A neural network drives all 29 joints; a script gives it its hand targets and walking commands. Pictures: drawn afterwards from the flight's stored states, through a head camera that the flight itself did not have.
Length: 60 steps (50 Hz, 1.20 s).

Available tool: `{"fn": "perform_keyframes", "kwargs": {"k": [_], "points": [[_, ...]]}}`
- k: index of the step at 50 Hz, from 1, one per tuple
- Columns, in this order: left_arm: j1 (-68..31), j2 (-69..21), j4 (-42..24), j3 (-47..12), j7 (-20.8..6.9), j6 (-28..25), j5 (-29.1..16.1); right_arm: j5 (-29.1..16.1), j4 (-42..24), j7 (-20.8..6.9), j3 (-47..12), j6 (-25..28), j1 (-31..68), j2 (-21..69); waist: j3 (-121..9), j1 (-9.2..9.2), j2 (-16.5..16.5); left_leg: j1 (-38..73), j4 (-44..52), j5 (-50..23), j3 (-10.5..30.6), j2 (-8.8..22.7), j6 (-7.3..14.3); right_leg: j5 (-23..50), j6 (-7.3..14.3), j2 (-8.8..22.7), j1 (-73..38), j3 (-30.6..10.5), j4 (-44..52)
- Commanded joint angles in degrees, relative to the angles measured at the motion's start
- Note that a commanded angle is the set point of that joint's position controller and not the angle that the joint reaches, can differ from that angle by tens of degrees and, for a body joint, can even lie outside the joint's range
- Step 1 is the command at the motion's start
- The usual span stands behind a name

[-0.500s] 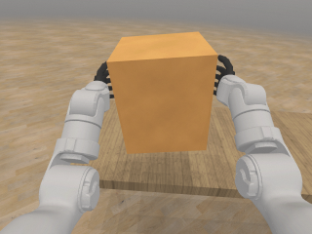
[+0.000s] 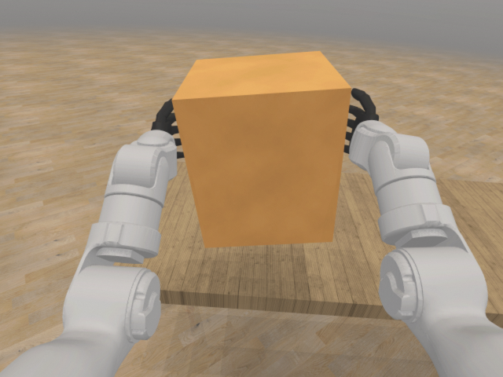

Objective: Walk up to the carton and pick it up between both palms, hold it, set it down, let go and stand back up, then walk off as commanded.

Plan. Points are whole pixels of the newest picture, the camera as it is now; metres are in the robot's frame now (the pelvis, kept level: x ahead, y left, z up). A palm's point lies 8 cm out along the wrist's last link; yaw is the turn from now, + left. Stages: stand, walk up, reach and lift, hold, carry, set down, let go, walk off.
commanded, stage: hold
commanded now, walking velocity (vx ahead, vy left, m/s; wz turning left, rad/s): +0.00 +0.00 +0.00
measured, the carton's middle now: (262, 148) +0.42 -0.01 +0.24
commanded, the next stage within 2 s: none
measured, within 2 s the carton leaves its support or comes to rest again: neither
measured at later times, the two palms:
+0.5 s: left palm (163, 143) +0.38 +0.15 +0.27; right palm (362, 135) +0.38 -0.15 +0.29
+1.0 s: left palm (163, 143) +0.38 +0.15 +0.27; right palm (361, 135) +0.38 -0.15 +0.29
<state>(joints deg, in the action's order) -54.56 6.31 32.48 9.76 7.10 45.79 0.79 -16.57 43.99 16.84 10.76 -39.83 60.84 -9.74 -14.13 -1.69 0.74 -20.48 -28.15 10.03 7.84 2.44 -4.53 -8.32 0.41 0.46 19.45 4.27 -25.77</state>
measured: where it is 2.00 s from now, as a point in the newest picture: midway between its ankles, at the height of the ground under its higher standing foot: outside the picture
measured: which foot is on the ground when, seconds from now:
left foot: down 0.00-1.00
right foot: down 0.00-1.00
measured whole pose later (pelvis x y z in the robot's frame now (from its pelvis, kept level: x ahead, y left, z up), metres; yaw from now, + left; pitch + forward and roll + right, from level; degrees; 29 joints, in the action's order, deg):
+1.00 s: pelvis +0.00 +0.00 +0.00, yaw +0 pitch +2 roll -1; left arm -54.6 6.2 32.4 9.9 7.1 45.8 1.0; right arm -16.6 44.0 16.8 10.8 -39.9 60.9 -9.8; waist -14.2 -1.7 0.7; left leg -20.5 -28.1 10.1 7.8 2.4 -4.5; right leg -8.3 0.4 0.4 19.4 4.2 -25.8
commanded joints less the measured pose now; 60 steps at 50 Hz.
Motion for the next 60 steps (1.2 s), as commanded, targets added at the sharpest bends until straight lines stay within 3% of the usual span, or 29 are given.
{"fn": "perform_keyframes", "kwargs": {"k": [1, 2, 3, 4, 8, 10, 11, 12, 15, 18, 24, 26, 28, 30, 31, 36, 37, 38, 39, 42, 43, 44, 45, 46, 48, 51, 53, 57, 60], "points": [[-63.15, -41.70, -23.15, -13.77, -8.20, -5.87, -7.77, -14.48, -16.09, -10.91, -21.40, 1.22, 57.18, 47.54, -30.63, 0.57, -7.57, 6.00, 7.04, -0.96, -4.07, -6.56, 2.26, 3.62, -1.88, -4.60, -22.85, -6.35, 6.08], [-63.30, -41.42, -23.56, -13.39, -8.29, -6.06, -8.31, -14.92, -17.42, -10.87, -22.51, 1.17, 58.33, 48.09, -32.59, 0.70, -6.10, 6.14, 6.28, -1.68, -4.09, -6.61, 2.49, 4.14, -2.19, -4.48, -23.52, -6.54, 5.91], [-63.72, -42.64, -21.24, -14.21, -8.30, -5.89, -8.89, -14.36, -15.65, -10.80, -20.62, 1.45, 58.35, 47.16, -29.17, -0.90, -8.07, 5.68, 6.84, -0.07, -3.94, -6.65, 2.30, 2.71, -1.83, -4.14, -21.14, -6.54, 6.48], [-64.31, -41.65, -22.15, -12.55, -8.63, -6.12, -7.64, -14.51, -16.20, -11.13, -21.38, 1.52, 59.65, 46.96, -28.42, 0.31, -6.26, 5.43, 6.97, 0.82, -4.11, -6.83, 2.64, 1.33, -2.29, -4.52, -20.87, -5.78, 6.39], [-62.56, -43.06, -24.46, -14.10, -8.07, -5.84, -8.22, -15.30, -18.02, -11.19, -22.25, 1.56, 58.15, 46.96, -32.54, -0.31, -8.08, 7.19, 6.55, -2.52, -3.57, -6.60, 1.91, 5.12, -1.74, -4.99, -22.99, -5.54, 6.00], [-63.17, -41.13, -22.72, -13.70, -8.14, -6.21, -8.47, -15.46, -19.40, -10.89, -23.02, 1.84, 60.55, 47.90, -33.13, 0.69, -5.41, 5.97, 6.15, -0.54, -4.17, -6.73, 2.73, 2.64, -2.08, -4.54, -22.58, -7.07, 5.80], [-61.40, -41.46, -20.88, -13.26, -8.01, -6.03, -8.45, -15.44, -18.25, -10.84, -22.62, 1.43, 59.60, 47.23, -32.19, 1.10, -6.39, 5.83, 6.10, -0.21, -4.01, -6.70, 2.73, 2.29, -2.01, -4.32, -21.47, -7.13, 5.96], [-64.54, -41.94, -24.71, -14.01, -7.87, -6.52, -8.93, -15.13, -16.92, -11.06, -22.16, 1.15, 58.40, 48.22, -32.10, 0.27, -7.23, 6.62, 6.45, -0.38, -3.80, -6.72, 2.29, 2.33, -1.77, -4.27, -21.59, -6.75, 5.89], [-63.97, -42.12, -24.73, -13.88, -8.06, -6.07, -8.70, -14.74, -17.44, -11.25, -22.36, 1.40, 58.77, 48.04, -32.68, 0.62, -7.65, 6.91, 6.58, -3.03, -3.81, -6.78, 2.14, 4.85, -1.88, -4.74, -22.76, -6.27, 5.99], [-62.48, -42.39, -22.70, -15.11, -8.32, -5.57, -8.62, -14.90, -16.43, -10.63, -21.47, 1.22, 57.78, 45.71, -29.52, -1.22, -7.78, 6.86, 6.56, -2.11, -3.73, -6.77, 1.74, 4.28, -2.02, -4.92, -21.16, -5.91, 6.28], [-64.12, -41.88, -25.76, -14.34, -7.85, -6.16, -8.76, -15.48, -17.52, -11.42, -22.93, 1.49, 57.94, 47.98, -34.10, 0.73, -7.92, 6.94, 6.55, -2.31, -4.14, -6.80, 1.98, 4.89, -1.80, -4.68, -23.35, -6.40, 5.65], [-62.81, -41.49, -23.50, -13.68, -8.30, -5.54, -7.99, -15.74, -17.47, -10.95, -22.67, 1.10, 58.09, 46.66, -30.06, -0.02, -6.77, 5.98, 6.61, -2.10, -4.40, -7.00, 1.86, 4.79, -2.07, -4.78, -22.10, -6.14, 5.72], [-62.79, -40.82, -19.64, -10.89, -8.49, -5.34, -6.38, -14.67, -14.62, -11.28, -21.61, 0.92, 58.91, 46.71, -27.62, 1.38, -6.53, 4.53, 7.84, 1.92, -4.13, -6.66, 2.94, -0.29, -1.86, -4.52, -20.65, -6.04, 6.79], [-61.37, -42.43, -25.45, -14.93, -8.19, -5.71, -9.20, -15.93, -19.87, -10.73, -23.69, 1.44, 58.44, 47.71, -34.62, 0.68, -6.72, 7.26, 6.21, -5.01, -4.01, -6.77, 2.02, 7.60, -2.01, -5.08, -23.57, -6.22, 5.35], [-62.84, -42.14, -23.57, -14.77, -8.19, -5.71, -9.21, -15.62, -16.98, -10.66, -22.33, 1.03, 57.47, 46.69, -31.39, -0.64, -7.64, 6.82, 6.26, -3.55, -3.75, -6.93, 2.00, 6.01, -1.79, -4.68, -22.59, -6.50, 6.00], [-63.45, -42.52, -22.38, -14.05, -7.97, -5.52, -7.82, -14.27, -15.40, -11.17, -21.05, 0.94, 58.14, 46.81, -28.96, -0.25, -8.47, 6.01, 7.57, 0.11, -3.51, -6.38, 1.95, 2.01, -1.81, -4.85, -21.16, -5.80, 6.41], [-64.03, -43.55, -25.06, -15.97, -7.97, -5.87, -9.33, -15.16, -19.95, -11.35, -22.62, 1.80, 60.67, 47.80, -33.47, 0.28, -8.41, 7.15, 6.93, -1.88, -3.16, -6.46, 2.21, 3.80, -1.64, -4.83, -22.33, -6.34, 6.04], [-63.92, -41.99, -24.46, -13.96, -7.88, -5.71, -8.07, -14.87, -17.11, -11.19, -22.08, 1.22, 59.00, 47.36, -30.69, 0.44, -8.23, 7.00, 6.88, -1.69, -3.52, -6.52, 2.17, 3.74, -1.80, -4.64, -21.89, -6.49, 6.07], [-63.00, -42.41, -21.38, -15.09, -8.13, -5.31, -8.21, -14.29, -15.36, -11.14, -21.25, 1.29, 58.53, 45.24, -29.50, -0.94, -8.90, 6.57, 7.32, -0.14, -3.52, -6.40, 1.84, 2.52, -1.70, -4.83, -21.13, -5.92, 6.36], [-62.35, -42.43, -20.26, -14.57, -8.39, -5.77, -8.52, -13.99, -15.94, -11.40, -20.37, 1.59, 59.75, 45.33, -28.20, -0.53, -7.56, 4.62, 7.52, 1.86, -3.69, -6.18, 2.42, 0.62, -1.63, -4.62, -20.43, -5.90, 6.49], [-62.68, -42.31, -24.07, -15.27, -8.41, -5.96, -8.87, -14.44, -18.08, -11.15, -21.68, 1.54, 58.74, 46.90, -32.20, 0.02, -7.25, 6.16, 7.33, -0.90, -3.79, -6.20, 2.37, 3.50, -1.88, -4.62, -22.89, -6.39, 6.19], [-63.33, -42.73, -21.04, -15.03, -8.41, -5.51, -8.66, -13.41, -13.98, -11.17, -19.87, 1.19, 57.64, 45.19, -28.13, -2.19, -8.15, 5.46, 7.96, 0.36, -3.73, -6.29, 1.81, 2.58, -1.70, -4.58, -21.00, -5.82, 6.71], [-62.68, -41.77, -23.20, -14.12, -8.52, -5.66, -7.83, -14.28, -16.23, -11.21, -21.15, 1.51, 58.21, 46.22, -30.71, -0.63, -8.39, 6.92, 7.33, -1.30, -3.77, -6.51, 1.96, 3.37, -1.62, -4.83, -22.41, -6.06, 6.06], [-64.61, -41.43, -19.95, -13.02, -8.55, -5.80, -7.42, -13.09, -12.14, -11.28, -19.23, 0.93, 57.78, 45.38, -26.33, -0.67, -8.26, 4.18, 8.12, 3.15, -3.84, -6.22, 2.36, -0.80, -1.85, -4.59, -20.67, -6.23, 6.31], [-64.58, -41.94, -26.08, -14.79, -8.44, -6.16, -8.26, -13.78, -16.02, -11.53, -20.61, 1.62, 57.09, 47.34, -32.46, -0.44, -8.32, 7.01, 7.40, -1.69, -3.93, -6.28, 2.32, 3.91, -1.69, -4.52, -23.36, -6.71, 5.78], [-62.20, -41.52, -23.51, -13.78, -8.21, -5.87, -7.97, -15.78, -18.06, -10.90, -22.67, 1.40, 58.09, 46.95, -31.91, 0.24, -6.93, 6.70, 6.36, -3.71, -4.17, -6.91, 2.09, 6.41, -2.06, -4.70, -23.30, -6.12, 5.71], [-65.44, -42.54, -27.29, -16.23, -8.24, -6.19, -9.66, -16.36, -20.16, -10.88, -23.56, 1.73, 60.37, 47.69, -35.28, -0.23, -8.47, 7.71, 6.06, -4.50, -3.80, -6.92, 1.77, 6.59, -2.06, -4.84, -23.04, -6.02, 5.22], [-60.22, -40.87, -20.18, -12.31, -8.47, -4.81, -6.96, -14.89, -16.95, -11.09, -21.98, 1.05, 58.46, 45.42, -27.92, 0.22, -6.19, 6.19, 7.02, -1.55, -3.74, -6.69, 2.27, 3.59, -1.88, -4.71, -21.42, -5.83, 6.66], [-63.22, -41.59, -23.25, -13.73, -8.48, -5.34, -8.04, -15.04, -16.00, -11.27, -21.36, 1.16, 58.40, 46.02, -30.82, -0.16, -8.05, 7.10, 6.99, -1.28, -3.79, -6.43, 1.90, 2.80, -1.20, -5.00, -20.91, -6.13, 6.29]]}}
